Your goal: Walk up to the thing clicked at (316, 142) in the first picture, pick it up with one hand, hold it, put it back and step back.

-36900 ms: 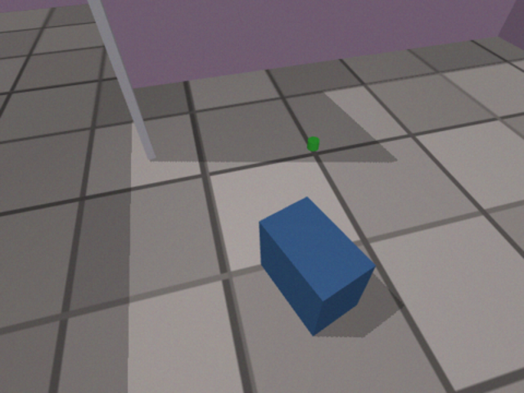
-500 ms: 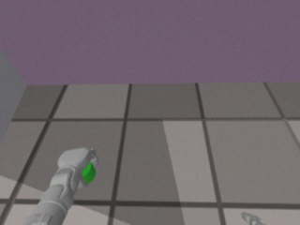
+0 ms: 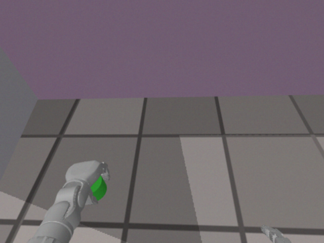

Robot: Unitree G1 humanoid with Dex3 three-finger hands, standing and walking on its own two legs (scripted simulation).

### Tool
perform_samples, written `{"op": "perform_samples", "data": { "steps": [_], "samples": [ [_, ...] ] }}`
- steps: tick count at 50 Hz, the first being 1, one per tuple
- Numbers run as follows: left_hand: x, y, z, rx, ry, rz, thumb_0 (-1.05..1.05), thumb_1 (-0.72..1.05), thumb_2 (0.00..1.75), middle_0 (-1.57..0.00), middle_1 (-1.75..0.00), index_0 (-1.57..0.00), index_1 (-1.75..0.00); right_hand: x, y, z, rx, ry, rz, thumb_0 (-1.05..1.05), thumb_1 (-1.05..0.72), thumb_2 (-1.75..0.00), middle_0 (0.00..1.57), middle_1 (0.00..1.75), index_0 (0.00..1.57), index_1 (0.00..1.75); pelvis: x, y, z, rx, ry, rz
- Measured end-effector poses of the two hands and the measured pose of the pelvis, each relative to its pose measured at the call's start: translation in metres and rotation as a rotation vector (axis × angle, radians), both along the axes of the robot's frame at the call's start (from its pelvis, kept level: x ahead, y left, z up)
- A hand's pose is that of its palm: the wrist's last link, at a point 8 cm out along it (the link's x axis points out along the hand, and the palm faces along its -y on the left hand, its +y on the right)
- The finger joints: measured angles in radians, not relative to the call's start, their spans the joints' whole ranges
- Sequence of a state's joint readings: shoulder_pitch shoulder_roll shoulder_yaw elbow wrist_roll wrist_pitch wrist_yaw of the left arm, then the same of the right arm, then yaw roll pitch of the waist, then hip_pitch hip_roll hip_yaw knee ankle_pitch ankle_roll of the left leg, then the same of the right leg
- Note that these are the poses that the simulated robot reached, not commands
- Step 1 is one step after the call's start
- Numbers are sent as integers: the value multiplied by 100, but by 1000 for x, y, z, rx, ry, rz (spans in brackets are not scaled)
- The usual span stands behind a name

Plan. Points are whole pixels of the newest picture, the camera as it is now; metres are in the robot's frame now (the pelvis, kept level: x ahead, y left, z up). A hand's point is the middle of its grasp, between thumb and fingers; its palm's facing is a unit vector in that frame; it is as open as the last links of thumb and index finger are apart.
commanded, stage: hold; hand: left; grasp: from above
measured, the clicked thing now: (92, 186) +0.31 +0.23 -0.07
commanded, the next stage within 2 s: crouch in 1.16 s
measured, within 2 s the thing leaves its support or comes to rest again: neither
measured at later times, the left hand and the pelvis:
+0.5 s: hand (90, 191) +0.28 +0.22 -0.03, palm faces -0.45 -0.07 -0.89, open 8.7 cm; pelvis -0.01 +0.00 +0.01, yaw +0 degrees
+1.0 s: hand (89, 191) +0.28 +0.22 -0.03, palm faces -0.45 -0.07 -0.89, open 8.7 cm; pelvis -0.01 +0.00 +0.01, yaw +0 degrees
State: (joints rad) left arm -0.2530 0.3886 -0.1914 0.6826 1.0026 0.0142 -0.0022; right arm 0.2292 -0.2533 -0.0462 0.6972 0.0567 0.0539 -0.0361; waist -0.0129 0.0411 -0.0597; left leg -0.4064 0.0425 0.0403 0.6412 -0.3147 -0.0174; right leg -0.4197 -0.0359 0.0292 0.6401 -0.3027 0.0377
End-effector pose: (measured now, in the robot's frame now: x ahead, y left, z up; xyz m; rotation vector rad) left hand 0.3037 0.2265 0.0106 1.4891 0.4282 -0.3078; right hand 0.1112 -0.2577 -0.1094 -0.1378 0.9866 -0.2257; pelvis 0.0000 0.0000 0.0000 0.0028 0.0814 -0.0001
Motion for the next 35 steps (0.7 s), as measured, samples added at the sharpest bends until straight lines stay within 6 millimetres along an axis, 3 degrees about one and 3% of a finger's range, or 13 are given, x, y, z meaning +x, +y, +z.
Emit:
{"op": "perform_samples", "data": {
  "steps": [35],
  "samples": [
    [-17, -7, 25, -14, -9, -15, -1, 11, 51, -62, -68, -78, -62, 13, 3, 15, 13, -75, 22, 1, -91, -90, 20, 30, 20, 30, -10, -4, 9, 7, -60, -5]
  ]
}}
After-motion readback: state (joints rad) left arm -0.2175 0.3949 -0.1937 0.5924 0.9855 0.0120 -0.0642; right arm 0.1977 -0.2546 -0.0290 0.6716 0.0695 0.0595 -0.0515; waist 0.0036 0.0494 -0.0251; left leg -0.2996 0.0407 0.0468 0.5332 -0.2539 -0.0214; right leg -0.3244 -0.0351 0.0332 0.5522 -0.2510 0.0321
